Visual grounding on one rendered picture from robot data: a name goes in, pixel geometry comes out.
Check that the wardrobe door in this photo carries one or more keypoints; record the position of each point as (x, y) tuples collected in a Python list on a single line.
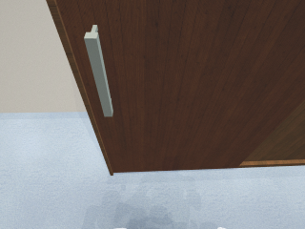
[(286, 142), (195, 84)]

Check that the handle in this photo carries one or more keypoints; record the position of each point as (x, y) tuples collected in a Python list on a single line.
[(95, 54)]

